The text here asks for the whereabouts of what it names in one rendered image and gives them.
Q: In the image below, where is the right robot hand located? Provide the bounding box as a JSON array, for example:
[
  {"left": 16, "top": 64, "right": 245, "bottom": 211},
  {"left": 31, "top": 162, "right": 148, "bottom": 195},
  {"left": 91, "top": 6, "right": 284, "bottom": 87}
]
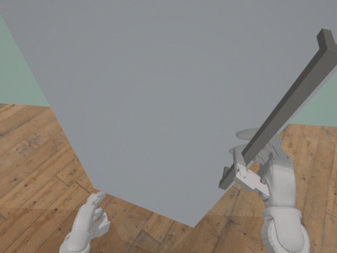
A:
[{"left": 229, "top": 128, "right": 296, "bottom": 208}]

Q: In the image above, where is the robot left forearm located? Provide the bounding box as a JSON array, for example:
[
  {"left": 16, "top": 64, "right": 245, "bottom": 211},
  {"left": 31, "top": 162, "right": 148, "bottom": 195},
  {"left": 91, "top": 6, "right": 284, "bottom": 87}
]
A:
[{"left": 59, "top": 229, "right": 91, "bottom": 253}]

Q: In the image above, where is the fridge door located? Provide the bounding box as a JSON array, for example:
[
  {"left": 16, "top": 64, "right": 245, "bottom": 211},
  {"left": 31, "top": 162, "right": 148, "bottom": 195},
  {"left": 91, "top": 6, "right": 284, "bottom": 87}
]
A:
[{"left": 0, "top": 0, "right": 337, "bottom": 228}]

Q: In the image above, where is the left robot hand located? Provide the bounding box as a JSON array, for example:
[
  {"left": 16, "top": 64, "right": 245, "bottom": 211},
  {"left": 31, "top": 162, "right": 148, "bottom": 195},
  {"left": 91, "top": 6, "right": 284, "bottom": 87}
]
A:
[{"left": 72, "top": 190, "right": 110, "bottom": 240}]

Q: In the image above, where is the robot right forearm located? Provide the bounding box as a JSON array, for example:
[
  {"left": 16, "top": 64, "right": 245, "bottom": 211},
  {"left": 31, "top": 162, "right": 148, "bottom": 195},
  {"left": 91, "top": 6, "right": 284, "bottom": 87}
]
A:
[{"left": 261, "top": 207, "right": 310, "bottom": 253}]

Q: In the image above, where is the handle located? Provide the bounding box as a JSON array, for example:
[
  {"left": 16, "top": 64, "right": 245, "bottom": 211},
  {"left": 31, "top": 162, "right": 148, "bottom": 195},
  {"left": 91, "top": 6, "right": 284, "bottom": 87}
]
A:
[{"left": 219, "top": 28, "right": 337, "bottom": 190}]

